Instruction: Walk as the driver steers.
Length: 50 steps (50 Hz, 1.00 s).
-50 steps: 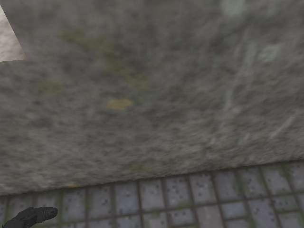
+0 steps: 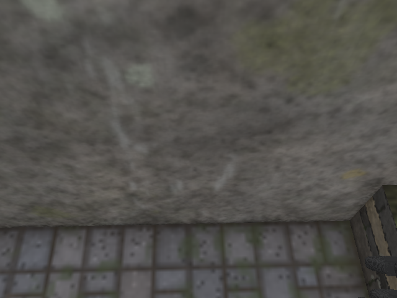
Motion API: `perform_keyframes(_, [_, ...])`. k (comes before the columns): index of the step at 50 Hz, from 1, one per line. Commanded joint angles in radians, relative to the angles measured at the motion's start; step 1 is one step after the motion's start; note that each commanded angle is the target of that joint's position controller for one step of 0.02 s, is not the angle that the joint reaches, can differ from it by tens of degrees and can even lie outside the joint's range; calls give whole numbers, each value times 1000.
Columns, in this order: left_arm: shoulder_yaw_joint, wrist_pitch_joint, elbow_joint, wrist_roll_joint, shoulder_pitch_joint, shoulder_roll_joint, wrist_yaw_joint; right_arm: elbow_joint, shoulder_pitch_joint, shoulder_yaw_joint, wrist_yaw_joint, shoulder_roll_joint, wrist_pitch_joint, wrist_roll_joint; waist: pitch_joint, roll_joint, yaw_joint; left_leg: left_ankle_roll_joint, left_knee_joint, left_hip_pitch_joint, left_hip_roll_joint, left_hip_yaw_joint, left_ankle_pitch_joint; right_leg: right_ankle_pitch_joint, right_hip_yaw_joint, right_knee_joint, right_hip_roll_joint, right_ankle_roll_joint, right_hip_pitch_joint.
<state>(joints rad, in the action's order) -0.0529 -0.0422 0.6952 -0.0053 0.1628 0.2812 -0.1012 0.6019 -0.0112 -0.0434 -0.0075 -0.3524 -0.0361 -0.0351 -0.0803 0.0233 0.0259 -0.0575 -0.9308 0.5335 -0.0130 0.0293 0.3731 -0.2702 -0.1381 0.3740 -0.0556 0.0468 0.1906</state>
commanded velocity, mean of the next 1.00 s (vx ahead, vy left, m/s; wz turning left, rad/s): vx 0.11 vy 0.21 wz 0.59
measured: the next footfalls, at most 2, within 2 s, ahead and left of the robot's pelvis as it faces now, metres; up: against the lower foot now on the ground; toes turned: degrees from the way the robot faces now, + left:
left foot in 0.34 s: +0.02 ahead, +0.15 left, +0.00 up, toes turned +21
right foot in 0.60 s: +0.20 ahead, -0.03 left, +0.00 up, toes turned +38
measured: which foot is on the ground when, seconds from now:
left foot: up 0.00-0.32, down 0.34-0.58, up 0.60-0.88, down 0.90-1.00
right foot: down 0.00-0.34, up 0.36-0.58, down 0.60-0.88, up 0.90-1.00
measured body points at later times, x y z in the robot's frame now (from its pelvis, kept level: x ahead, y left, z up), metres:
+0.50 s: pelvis +0.05 +0.06 +0.00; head +0.08 +0.09 +0.45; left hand +0.07 +0.39 -0.10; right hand +0.26 -0.17 -0.11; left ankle -0.01 +0.14 -0.74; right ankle +0.07 -0.11 -0.68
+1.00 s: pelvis +0.02 +0.24 -0.01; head +0.06 +0.28 +0.44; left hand -0.15 +0.53 -0.12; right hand +0.27 +0.12 -0.12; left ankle -0.08 +0.35 -0.74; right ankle +0.08 +0.07 -0.67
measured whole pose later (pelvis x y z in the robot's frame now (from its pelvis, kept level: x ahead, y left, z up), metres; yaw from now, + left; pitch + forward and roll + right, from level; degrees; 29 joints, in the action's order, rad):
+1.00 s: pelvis +0.02 +0.24 -0.01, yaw +31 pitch +2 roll +1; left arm -0.09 0.00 0.81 0.01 0.39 0.40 -0.12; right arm 0.65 -0.21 -0.01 -0.05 -0.22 -0.04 0.03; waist -0.07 -0.04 0.06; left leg -0.03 -0.58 0.26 -0.02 -0.02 0.35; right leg -0.58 0.07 1.13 0.10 -0.07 0.49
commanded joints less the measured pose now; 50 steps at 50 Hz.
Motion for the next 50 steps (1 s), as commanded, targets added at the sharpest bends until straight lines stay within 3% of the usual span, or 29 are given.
perform_keyframes(1, [-49, -1, -74, -15, -33, 179, -17, -63, -6, 14, -59, -20, -7, -16, 254, -47, -32, 5, 18, 122, -84, -93, -5, 1121, 220, 35, 422, 106, -412])
perform_keyframes(6, [-61, 20, 27, -5, 73, 229, 42, -71, 120, 24, -53, -3, 7, -13, 212, -79, 31, 10, 60, 117, -45, -7, 57, 1067, 103, 22, 413, 157, -447])
perform_keyframes(11, [-62, 53, 95, -9, 27, 266, 43, -56, 171, 11, -36, 0, 21, -1, 196, -184, -4, 9, 153, -9, -33, 46, -5, 970, -41, 17, 375, 104, -375])
perform_keyframes(15, [-57, 33, 95, -1, -48, 268, 15, 25, 79, -14, -43, -18, 37, 2, 196, -211, -60, 79, 303, -137, 5, 113, -34, 1022, -98, 110, 379, 54, -321])
perform_keyframes(17, [-37, 17, 71, 4, -101, 227, -17, 140, -151, -59, -38, -86, 77, 5, 191, -123, -168, 181, 559, -419, 66, 75, -333, 843, -130, 352, 276, -50, -120])
perform_keyframes(18, [-25, 21, 21, -156, 182, 72, 119, 274, -605, -92, 21, -172, 68, 156, 501, 167, -107, 332, 409, -957, -122, -200, -1152, -357, -130, 652, 182, -90, 217])
perform_keyframes(19, [-18, 50, -66, -111, 120, 57, 182, 204, -522, -104, 19, -224, 91, 185, 532, 144, -104, 465, 438, -1062, -324, -580, -1059, -486, 178, 723, 60, -100, 447])
perform_keyframes(20, [-40, 108, -96, -37, -69, 113, 141, 177, -394, -100, 19, -139, 148, 171, 184, 58, -128, 433, 488, -754, -350, -589, -891, -487, 309, 778, 65, -124, 593])
perform_keyframes(21, [-32, 100, -71, 27, -251, 185, 72, 96, -31, -120, 9, -247, 136, 14, 35, 84, -58, 450, 621, -556, -280, -552, -841, -375, 280, 742, 52, -131, 603])
perform_keyframes(22, [-34, 99, -60, 11, -164, 199, 37, 49, 33, -110, 9, -209, 126, -24, 48, 64, -12, 413, 627, -517, -251, -521, -802, -282, 302, 713, 53, -132, 557])
perform_keyframes(24, [-33, 96, -23, -15, -45, 223, 31, 25, 81, -104, 17, -174, 92, -29, 116, 29, 45, 341, 603, -369, -198, -430, -800, -170, 294, 629, 36, -143, 370])
perform_keyframes(25, [-36, 98, 17, 41, 84, 217, 8, 5, 93, -91, -14, -158, 62, -32, 134, 54, 101, 343, 605, -178, -9, -203, -693, -144, 178, 372, -6, -106, 134])
perform_keyframes(27, [-55, 90, 95, 65, 206, 244, -16, -10, 30, -72, -74, -96, 60, 10, 132, 131, 46, 261, 568, -54, 67, -219, -315, 51, 123, 146, -20, -111, -154])
perform_keyframes(28, [-61, 89, 121, 60, 272, 243, -20, -28, 37, -50, -89, -61, 61, 14, 151, 98, 70, 217, 495, 32, 86, -255, -130, 184, 154, 33, 14, -92, -304])
perform_keyframes(30, [-50, 93, 143, -16, 400, 240, -29, -85, -21, 12, -96, 102, 63, 52, 281, -67, 78, 135, 10, 172, 122, -348, 199, 370, 528, 63, 416, 54, -484])
perform_keyframes(31, [69, 137, 155, -144, 554, -25, 82, 33, -469, 20, -100, 139, -31, 113, 227, -290, 90, -13, -71, 408, 40, -507, 182, 708, 953, -105, 924, 455, -478])
perform_keyframes(32, [46, 159, 228, -81, 489, 46, 89, 80, -356, -20, -76, 9, -64, 107, 34, -208, 82, -101, -397, 553, -57, -433, 88, 367, 1033, -128, 837, 432, -396])
perform_keyframes(33, [-84, 107, 190, 43, 268, 388, -5, -68, -194, -47, -64, -130, -30, 65, 199, -57, -21, 20, -400, 202, 41, -377, 91, -12, 809, -144, 621, 211, -173])
perform_keyframes(34, [-87, 91, 166, 55, 127, 413, -45, -84, -207, -43, -66, -107, -16, 68, 136, -79, -99, 39, -350, 172, 6, -334, 15, -111, 611, -147, 521, 85, -82])
perform_keyframes(37, [-76, 96, 168, 47, 163, 333, -54, -112, -128, -15, -65, -35, -29, 81, 7, -179, -79, 18, -163, 61, 6, -221, -83, -76, 381, -172, 414, 9, 86])
perform_keyframes(39, [-91, 93, 155, 45, 183, 354, -30, -125, -140, 7, -61, 28, -29, 79, -22, -266, -77, 11, 21, -131, 22, -135, -42, -22, 300, -213, 359, -11, 191])
perform_keyframes(41, [-116, 92, 112, 39, 151, 388, -8, -89, -226, 6, -61, 38, -9, 64, -28, -309, -104, 27, 169, -429, 57, -55, -71, 14, 238, -231, 317, -40, 321])
perform_keyframes(43, [-102, 91, 81, 32, 128, 329, 4, -33, -342, -13, -62, 19, -4, 36, -27, -303, -176, 83, 341, -580, 55, -32, -109, 75, 218, -130, 278, -64, 327])
perform_keyframes(44, [-76, 90, 68, 25, 141, 252, 9, 5, -430, -28, -60, -18, -1, 28, 1, -202, -220, 120, 493, -615, 35, -44, -87, 81, 178, 89, 206, -87, 290])
perform_keyframes(45, [-50, 81, 21, -10, 197, 152, 6, 38, -434, -34, -66, -101, 2, 46, 64, 147, -148, 151, 470, -719, -79, -116, -536, -379, 111, 441, 85, -105, 431])
perform_keyframes(46, [-26, 75, 13, -16, 334, 75, -3, -14, -386, -55, -55, -212, 5, 81, 205, 407, -71, 303, 528, -634, -235, -296, -711, -456, 129, 698, 2, -118, 502])
perform_keyframes(47, [-30, 67, 9, 24, 323, 141, -6, -37, -329, -66, -50, -193, 14, 86, 254, 426, -76, 364, 646, -535, -256, -384, -534, -442, 143, 872, 56, -103, 475])
perform_keyframes(48, [-40, 54, 16, 36, 282, 181, -15, -19, -274, -55, -34, -133, 15, 68, 155, 351, -52, 333, 668, -468, -240, -311, -407, -386, 149, 921, 86, -95, 511])
perform_keyframes(50, [-41, 31, 57, 4, 260, 184, -35, -1, -152, -37, -4, -52, 13, 51, 65, 221, 11, 285, 606, -382, -202, -145, -596, -293, 126, 937, 102, -113, 465])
